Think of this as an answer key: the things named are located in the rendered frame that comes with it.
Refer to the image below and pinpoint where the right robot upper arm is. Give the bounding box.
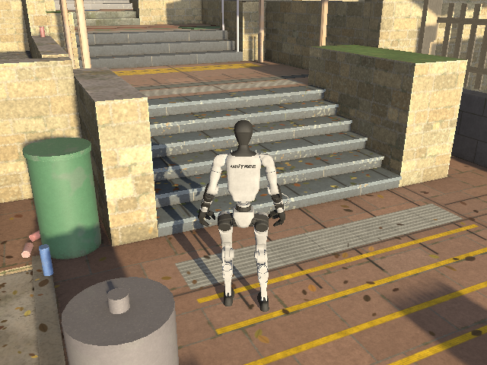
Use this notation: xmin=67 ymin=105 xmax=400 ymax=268
xmin=259 ymin=153 xmax=279 ymax=195

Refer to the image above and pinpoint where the right robot hand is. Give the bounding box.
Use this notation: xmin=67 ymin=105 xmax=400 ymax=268
xmin=268 ymin=210 xmax=285 ymax=227

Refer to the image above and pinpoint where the left robot upper arm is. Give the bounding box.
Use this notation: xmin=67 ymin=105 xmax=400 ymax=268
xmin=207 ymin=153 xmax=228 ymax=195

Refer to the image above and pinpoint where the left robot forearm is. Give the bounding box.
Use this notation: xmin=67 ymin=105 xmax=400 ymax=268
xmin=200 ymin=184 xmax=215 ymax=212

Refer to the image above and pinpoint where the robot left foot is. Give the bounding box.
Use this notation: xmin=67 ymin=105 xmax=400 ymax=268
xmin=224 ymin=288 xmax=234 ymax=306

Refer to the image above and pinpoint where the robot head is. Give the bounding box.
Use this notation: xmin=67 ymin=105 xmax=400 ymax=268
xmin=231 ymin=120 xmax=256 ymax=157

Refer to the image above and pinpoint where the right robot forearm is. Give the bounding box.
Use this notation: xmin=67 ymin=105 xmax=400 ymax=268
xmin=271 ymin=183 xmax=285 ymax=213

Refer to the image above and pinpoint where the left robot hand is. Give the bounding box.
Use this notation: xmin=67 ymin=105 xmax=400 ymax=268
xmin=198 ymin=209 xmax=215 ymax=227

